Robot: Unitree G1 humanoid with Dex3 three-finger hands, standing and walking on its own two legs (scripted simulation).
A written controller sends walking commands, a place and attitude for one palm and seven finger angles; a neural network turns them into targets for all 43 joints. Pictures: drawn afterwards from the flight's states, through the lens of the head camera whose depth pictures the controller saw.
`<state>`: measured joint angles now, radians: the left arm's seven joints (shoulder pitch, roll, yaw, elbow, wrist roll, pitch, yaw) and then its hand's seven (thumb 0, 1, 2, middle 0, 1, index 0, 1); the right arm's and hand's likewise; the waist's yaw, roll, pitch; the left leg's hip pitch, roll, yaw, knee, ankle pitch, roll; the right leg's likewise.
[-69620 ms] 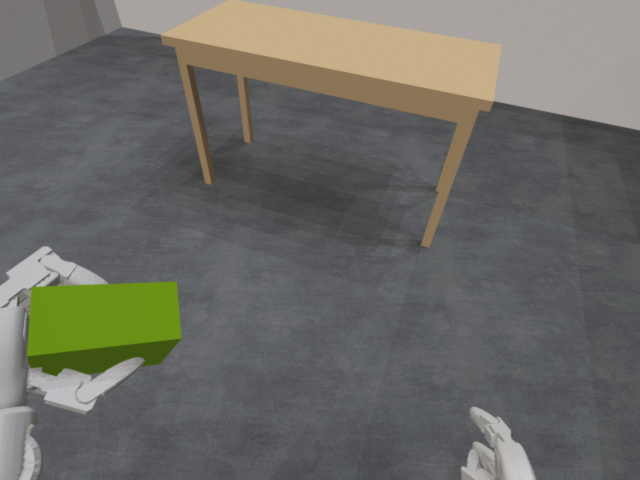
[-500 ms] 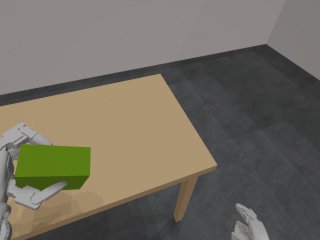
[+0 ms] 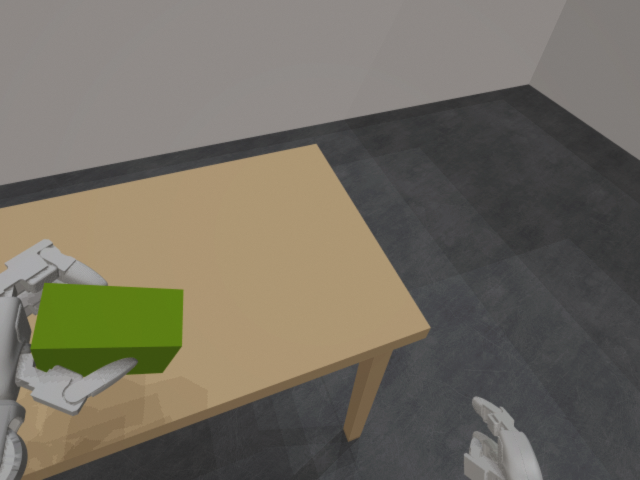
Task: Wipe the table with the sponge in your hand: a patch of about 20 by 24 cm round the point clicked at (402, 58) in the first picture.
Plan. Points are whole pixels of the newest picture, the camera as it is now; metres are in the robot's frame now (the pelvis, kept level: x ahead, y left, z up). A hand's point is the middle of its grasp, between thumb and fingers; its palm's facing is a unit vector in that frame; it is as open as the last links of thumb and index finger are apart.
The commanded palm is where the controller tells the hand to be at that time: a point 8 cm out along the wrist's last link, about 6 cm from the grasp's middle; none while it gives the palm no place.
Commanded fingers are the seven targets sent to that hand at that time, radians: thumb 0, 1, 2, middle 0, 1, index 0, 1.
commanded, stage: shuffle to correct the standing spot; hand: left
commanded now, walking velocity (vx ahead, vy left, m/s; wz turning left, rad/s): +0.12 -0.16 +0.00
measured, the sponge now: (131, 334) +0.23 +0.20 +0.12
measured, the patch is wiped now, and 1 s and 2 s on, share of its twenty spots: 0.00 0.00 0.00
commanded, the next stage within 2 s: come to a stop and stand still in 0.38 s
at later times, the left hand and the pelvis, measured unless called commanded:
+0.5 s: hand (59, 330) +0.21 +0.25 +0.16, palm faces +0.30 -0.86 -0.41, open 9.9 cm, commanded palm +0.16 +0.29 +0.18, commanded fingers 0.00 0.10 1.30 -1.20 -1.60 -1.20 -1.60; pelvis +0.00 +0.01 +0.00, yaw +1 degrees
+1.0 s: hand out of the picture +0.23 +0.32 +0.16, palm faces +0.32 -0.83 -0.45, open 9.9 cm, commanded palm +0.16 +0.34 +0.18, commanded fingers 0.00 0.10 1.30 -1.20 -1.60 -1.20 -1.60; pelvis +0.00 +0.06 +0.01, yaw -1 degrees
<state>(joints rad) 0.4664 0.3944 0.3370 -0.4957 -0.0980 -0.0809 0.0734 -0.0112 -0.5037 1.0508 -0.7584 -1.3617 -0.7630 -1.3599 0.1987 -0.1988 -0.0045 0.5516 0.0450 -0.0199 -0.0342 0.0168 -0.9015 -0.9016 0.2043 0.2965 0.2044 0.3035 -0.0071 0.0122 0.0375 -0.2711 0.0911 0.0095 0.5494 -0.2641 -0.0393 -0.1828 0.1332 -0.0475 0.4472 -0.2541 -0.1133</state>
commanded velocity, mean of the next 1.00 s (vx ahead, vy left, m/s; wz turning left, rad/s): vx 0.05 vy -0.08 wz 0.00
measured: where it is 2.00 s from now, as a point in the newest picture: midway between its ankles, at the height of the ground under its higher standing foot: outside the picture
